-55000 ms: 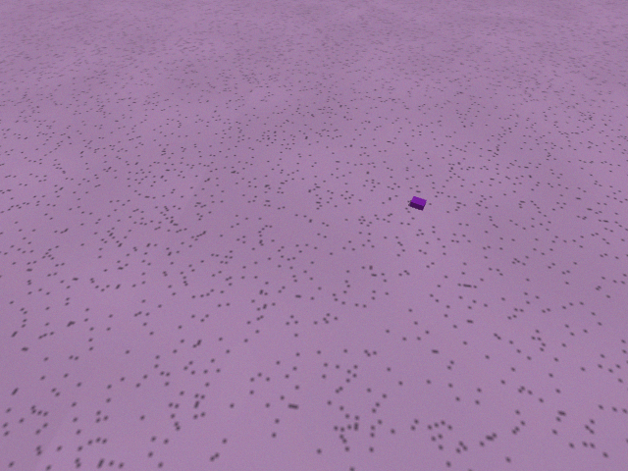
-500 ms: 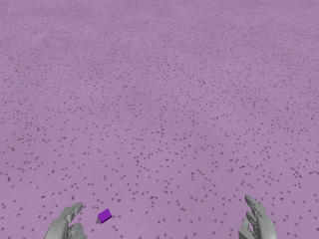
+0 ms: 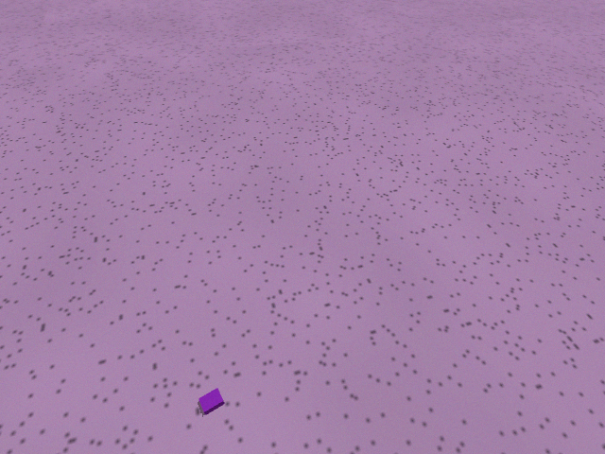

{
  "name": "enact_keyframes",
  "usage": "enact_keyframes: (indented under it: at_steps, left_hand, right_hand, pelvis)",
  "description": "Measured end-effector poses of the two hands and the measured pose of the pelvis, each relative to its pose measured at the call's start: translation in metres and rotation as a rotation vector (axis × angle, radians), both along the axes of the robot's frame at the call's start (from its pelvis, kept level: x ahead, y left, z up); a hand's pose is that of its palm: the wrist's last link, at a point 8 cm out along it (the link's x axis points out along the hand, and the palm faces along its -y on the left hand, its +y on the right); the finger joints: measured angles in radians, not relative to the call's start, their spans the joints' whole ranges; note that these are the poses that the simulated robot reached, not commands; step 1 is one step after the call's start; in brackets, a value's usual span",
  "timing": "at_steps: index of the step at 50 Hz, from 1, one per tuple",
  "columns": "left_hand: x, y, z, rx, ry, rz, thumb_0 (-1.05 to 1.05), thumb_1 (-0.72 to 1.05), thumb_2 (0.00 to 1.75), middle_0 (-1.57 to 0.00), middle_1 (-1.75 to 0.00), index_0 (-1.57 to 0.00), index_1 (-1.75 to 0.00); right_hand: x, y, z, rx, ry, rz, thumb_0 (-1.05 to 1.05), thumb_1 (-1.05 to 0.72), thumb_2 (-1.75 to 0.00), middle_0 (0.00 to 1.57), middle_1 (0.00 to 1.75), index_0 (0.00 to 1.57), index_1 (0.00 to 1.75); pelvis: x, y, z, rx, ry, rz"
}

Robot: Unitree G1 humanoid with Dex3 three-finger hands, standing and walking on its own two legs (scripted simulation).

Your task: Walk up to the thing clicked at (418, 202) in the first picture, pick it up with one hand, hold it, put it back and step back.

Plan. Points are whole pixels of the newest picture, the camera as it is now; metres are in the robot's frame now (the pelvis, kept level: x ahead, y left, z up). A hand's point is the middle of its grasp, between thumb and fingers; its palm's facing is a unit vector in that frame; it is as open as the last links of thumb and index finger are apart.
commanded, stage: stand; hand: left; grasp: from above
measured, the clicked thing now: (211, 401) +0.41 +0.30 -0.74
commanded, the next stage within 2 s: none
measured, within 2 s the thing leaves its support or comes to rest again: neither
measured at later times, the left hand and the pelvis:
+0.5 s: hand out of the picture +0.03 +0.23 -0.13, palm faces +0.03 -0.94 -0.35, open 7.4 cm; pelvis -0.01 -0.01 +0.02, yaw +0 degrees
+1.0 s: hand out of the picture +0.06 +0.22 -0.13, palm faces +0.00 -0.95 -0.32, open 7.4 cm; pelvis +0.00 -0.02 +0.03, yaw +0 degrees
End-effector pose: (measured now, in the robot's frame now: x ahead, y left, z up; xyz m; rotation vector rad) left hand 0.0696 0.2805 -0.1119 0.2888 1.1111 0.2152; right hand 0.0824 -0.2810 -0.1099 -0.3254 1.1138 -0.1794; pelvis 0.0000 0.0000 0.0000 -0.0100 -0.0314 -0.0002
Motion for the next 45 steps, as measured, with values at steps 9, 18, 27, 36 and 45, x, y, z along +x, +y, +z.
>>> enact_keyframes:
  at_steps: [9, 18, 27, 36, 45]
  left_hand:
    - [-0.036, -0.003, 0.004, -0.014, 0.111, 0.051, 0.01, 0.91, 0.90, -0.20, -0.30, -0.20, -0.30]
    - [-0.047, -0.004, 0.011, -0.001, 0.147, 0.059, 0.01, 0.90, 0.90, -0.20, -0.30, -0.20, -0.30]
    - [-0.046, -0.008, 0.016, 0.011, 0.160, 0.058, 0.01, 0.91, 0.90, -0.20, -0.30, -0.20, -0.30]
    - [-0.036, -0.014, 0.015, 0.001, 0.159, 0.045, 0.01, 0.90, 0.90, -0.20, -0.30, -0.20, -0.30]
    - [-0.020, -0.016, 0.015, -0.012, 0.149, 0.033, 0.01, 0.90, 0.90, -0.20, -0.30, -0.20, -0.30]
  right_hand:
    - [-0.016, 0.010, 0.001, 0.043, 0.061, -0.028, 0.01, -0.90, -0.90, 0.20, 0.30, 0.20, 0.30]
    - [-0.023, 0.006, 0.001, 0.061, 0.086, -0.042, 0.00, -0.90, -0.90, 0.20, 0.30, 0.20, 0.30]
    - [-0.032, -0.010, 0.003, 0.051, 0.114, -0.057, 0.00, -0.90, -0.90, 0.20, 0.30, 0.20, 0.30]
    - [-0.039, -0.022, 0.006, 0.037, 0.143, -0.069, 0.00, -0.90, -0.90, 0.20, 0.30, 0.20, 0.30]
    - [-0.041, -0.023, 0.007, 0.032, 0.163, -0.074, 0.00, -0.90, -0.90, 0.20, 0.30, 0.20, 0.30]
  pelvis:
    - [-0.001, 0.000, 0.015, 0.004, -0.037, 0.003]
    - [-0.006, -0.005, 0.022, 0.010, -0.054, 0.004]
    - [-0.008, -0.013, 0.025, 0.012, -0.056, 0.004]
    - [-0.006, -0.019, 0.027, 0.008, -0.053, 0.001]
    - [-0.001, -0.019, 0.028, 0.008, -0.045, -0.004]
